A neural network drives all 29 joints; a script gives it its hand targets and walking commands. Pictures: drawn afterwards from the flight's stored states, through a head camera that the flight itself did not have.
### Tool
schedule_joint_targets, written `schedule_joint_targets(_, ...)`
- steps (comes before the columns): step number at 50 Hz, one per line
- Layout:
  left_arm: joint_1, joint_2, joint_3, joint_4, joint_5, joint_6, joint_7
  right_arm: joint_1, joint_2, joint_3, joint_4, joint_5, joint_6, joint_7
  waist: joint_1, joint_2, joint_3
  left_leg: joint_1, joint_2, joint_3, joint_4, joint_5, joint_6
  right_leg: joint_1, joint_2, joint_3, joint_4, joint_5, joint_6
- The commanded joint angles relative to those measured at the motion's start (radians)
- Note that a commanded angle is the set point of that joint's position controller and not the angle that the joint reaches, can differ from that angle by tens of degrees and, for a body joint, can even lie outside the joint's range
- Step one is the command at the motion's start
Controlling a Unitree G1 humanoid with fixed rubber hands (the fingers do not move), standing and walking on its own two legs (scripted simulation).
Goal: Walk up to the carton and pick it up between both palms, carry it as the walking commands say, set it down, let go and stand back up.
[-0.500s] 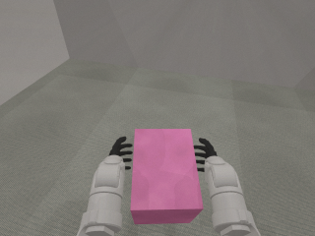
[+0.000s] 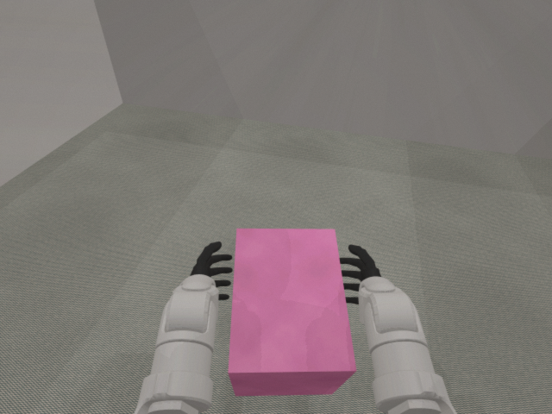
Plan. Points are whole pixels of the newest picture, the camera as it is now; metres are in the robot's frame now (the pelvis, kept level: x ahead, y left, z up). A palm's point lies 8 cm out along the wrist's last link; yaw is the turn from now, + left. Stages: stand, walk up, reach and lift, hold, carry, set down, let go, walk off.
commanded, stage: hold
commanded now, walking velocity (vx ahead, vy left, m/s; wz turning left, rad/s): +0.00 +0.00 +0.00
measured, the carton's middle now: (285, 312) +0.31 +0.00 -0.02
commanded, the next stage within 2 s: carry in 0.40 s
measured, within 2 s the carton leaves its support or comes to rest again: neither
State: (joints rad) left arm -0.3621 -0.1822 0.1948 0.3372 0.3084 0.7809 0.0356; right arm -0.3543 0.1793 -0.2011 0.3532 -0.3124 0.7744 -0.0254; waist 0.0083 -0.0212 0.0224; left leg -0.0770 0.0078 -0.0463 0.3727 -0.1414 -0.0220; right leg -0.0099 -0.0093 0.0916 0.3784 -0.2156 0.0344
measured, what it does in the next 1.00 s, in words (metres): lifts its left foot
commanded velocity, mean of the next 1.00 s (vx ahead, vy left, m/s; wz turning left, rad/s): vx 0.00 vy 0.00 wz -0.24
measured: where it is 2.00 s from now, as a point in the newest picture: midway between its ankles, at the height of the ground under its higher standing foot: outside the picture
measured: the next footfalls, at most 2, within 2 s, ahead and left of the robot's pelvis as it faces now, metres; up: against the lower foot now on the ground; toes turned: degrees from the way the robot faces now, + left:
left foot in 1.14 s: +0.04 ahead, +0.09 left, +0.00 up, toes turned -7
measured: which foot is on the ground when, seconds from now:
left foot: down 0.00-0.90, up 0.92-1.00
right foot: down 0.00-1.00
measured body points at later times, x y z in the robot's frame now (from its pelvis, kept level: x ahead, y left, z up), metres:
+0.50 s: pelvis +0.00 -0.01 -0.01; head -0.05 +0.00 +0.44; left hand +0.32 +0.12 +0.05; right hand +0.32 -0.13 +0.05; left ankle +0.05 +0.13 -0.74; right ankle +0.01 -0.15 -0.74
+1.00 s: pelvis -0.02 -0.03 -0.01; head +0.00 -0.05 +0.44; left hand +0.35 -0.01 +0.09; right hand +0.28 -0.24 +0.08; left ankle +0.01 +0.11 -0.72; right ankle -0.02 -0.12 -0.74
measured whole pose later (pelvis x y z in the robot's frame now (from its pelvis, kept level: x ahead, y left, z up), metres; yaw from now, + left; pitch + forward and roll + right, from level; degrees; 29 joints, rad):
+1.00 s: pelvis -0.02 -0.03 -0.01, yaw -14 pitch +5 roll +1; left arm -0.51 -0.24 0.19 -0.02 0.14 1.06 0.33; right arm -0.49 0.23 -0.17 -0.06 -0.13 1.10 -0.33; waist -0.01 0.01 -0.06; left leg -0.48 0.10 0.09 0.81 -0.47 -0.07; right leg -0.42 0.02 -0.06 0.58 -0.25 -0.06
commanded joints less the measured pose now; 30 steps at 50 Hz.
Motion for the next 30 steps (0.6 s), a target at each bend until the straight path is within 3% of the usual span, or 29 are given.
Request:
schedule_joint_targets(1, -0.391, -1.058, -0.458, -0.025, -0.269, -0.035, -0.246, -0.453, 1.011, 0.451, -0.063, 0.264, -0.055, 0.239, -0.002, 0.016, -0.207, 0.175, -0.094, -0.006, -0.034, 0.075, 0.009, -0.128, 0.094, -0.010, -0.098, 0.061, -0.039)
schedule_joint_targets(19, -0.376, -1.059, -0.471, -0.040, -0.274, -0.032, -0.245, -0.441, 1.002, 0.466, -0.086, 0.272, -0.054, 0.239, -0.003, 0.017, -0.199, 0.166, -0.094, -0.009, -0.030, 0.068, 0.008, -0.131, 0.094, -0.007, -0.096, 0.049, -0.042)
schedule_joint_targets(20, -0.420, -1.029, -0.488, -0.032, -0.288, -0.032, -0.244, -0.545, 0.995, 0.472, -0.108, 0.283, -0.049, 0.234, -0.012, 0.098, -0.181, -0.085, 0.134, -0.101, -0.055, -0.150, 0.021, -0.286, -0.075, -0.022, 0.062, -0.152, -0.045)
schedule_joint_targets(22, -0.471, -1.038, -0.511, -0.068, -0.315, -0.029, -0.231, -0.514, 1.016, 0.486, -0.097, 0.288, -0.041, 0.225, -0.011, 0.151, -0.242, -0.133, 0.196, -0.167, -0.087, -0.274, 0.041, -0.325, -0.042, -0.023, 0.162, -0.186, -0.054)
schedule_joint_targets(25, -0.528, -1.053, -0.597, -0.152, -0.388, 0.003, -0.217, -0.480, 1.047, 0.537, -0.148, 0.303, -0.013, 0.183, -0.005, 0.153, -0.329, -0.129, 0.244, -0.127, 0.009, -0.165, 0.083, -0.404, -0.031, -0.029, 0.264, -0.164, -0.064)
schedule_joint_targets(27, -0.521, -1.068, -0.655, -0.234, -0.440, 0.039, -0.200, -0.483, 1.054, 0.584, -0.235, 0.332, 0.021, 0.144, 0.006, 0.084, -0.337, -0.198, 0.217, -0.028, 0.133, -0.135, 0.060, -0.387, -0.052, 0.023, 0.172, -0.077, -0.075)
schedule_joint_targets(28, -0.563, -1.054, -0.671, -0.267, -0.457, 0.056, -0.183, -0.533, 1.045, 0.598, -0.269, 0.352, 0.039, 0.124, 0.004, -0.050, -0.327, -0.283, 0.161, 0.046, 0.242, -0.212, 0.018, -0.363, -0.127, 0.167, 0.086, -0.014, -0.085)
schedule_joint_targets(29, -0.560, -1.038, -0.672, -0.271, -0.460, 0.074, -0.165, -0.568, 1.030, 0.612, -0.291, 0.373, 0.060, 0.107, 0.003, -0.189, -0.329, -0.356, 0.091, 0.137, 0.372, -0.234, -0.029, -0.314, -0.202, 0.305, 0.036, 0.127, -0.107)
schedule_joint_targets(30, -0.606, -1.026, -0.677, -0.282, -0.469, 0.089, -0.144, -0.662, 1.020, 0.631, -0.314, 0.406, 0.077, 0.087, 0.004, -0.255, -0.330, -0.407, 0.031, 0.159, 0.417, -0.282, -0.043, -0.267, -0.237, 0.384, 0.028, 0.282, -0.140)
